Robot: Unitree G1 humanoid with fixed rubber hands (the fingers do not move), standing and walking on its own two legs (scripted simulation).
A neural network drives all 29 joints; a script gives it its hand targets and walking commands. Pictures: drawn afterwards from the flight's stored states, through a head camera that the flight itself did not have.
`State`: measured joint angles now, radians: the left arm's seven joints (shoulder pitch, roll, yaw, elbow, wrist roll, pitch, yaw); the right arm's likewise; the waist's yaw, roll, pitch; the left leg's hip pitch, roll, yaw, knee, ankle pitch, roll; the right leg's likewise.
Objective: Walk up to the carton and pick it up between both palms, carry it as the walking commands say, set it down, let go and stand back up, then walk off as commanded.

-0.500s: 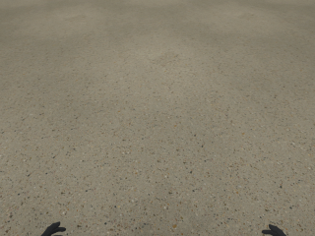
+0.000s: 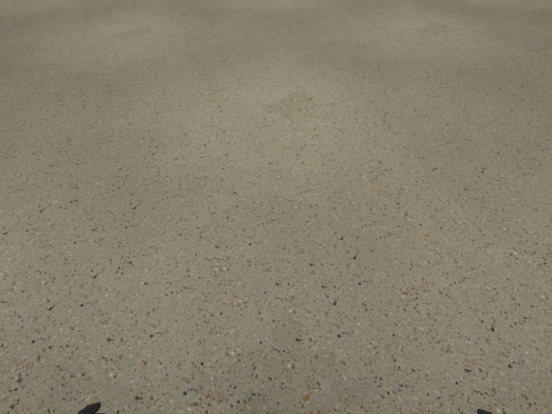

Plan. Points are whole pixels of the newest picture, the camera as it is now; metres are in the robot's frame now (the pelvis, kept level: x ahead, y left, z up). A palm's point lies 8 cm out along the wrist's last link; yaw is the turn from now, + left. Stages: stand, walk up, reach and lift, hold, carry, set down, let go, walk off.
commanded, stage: stand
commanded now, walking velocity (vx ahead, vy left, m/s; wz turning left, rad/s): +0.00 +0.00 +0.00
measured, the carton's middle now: out of the picture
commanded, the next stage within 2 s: walk up in 0.26 s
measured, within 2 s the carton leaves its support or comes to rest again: neither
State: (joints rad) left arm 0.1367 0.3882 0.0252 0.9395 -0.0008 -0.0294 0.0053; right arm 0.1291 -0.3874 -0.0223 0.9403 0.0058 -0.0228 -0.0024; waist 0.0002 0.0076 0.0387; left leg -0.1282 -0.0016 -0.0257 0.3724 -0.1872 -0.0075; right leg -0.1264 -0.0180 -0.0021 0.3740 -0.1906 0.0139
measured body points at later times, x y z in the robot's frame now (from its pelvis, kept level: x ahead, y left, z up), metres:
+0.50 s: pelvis +0.00 +0.00 +0.00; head +0.00 -0.01 +0.45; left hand +0.11 +0.32 -0.11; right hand +0.11 -0.32 -0.11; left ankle +0.01 +0.12 -0.75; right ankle +0.01 -0.13 -0.74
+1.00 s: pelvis -0.03 +0.04 -0.01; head +0.00 +0.04 +0.44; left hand +0.14 +0.29 -0.14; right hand -0.03 -0.25 -0.13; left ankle -0.01 +0.15 -0.75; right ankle -0.03 -0.11 -0.70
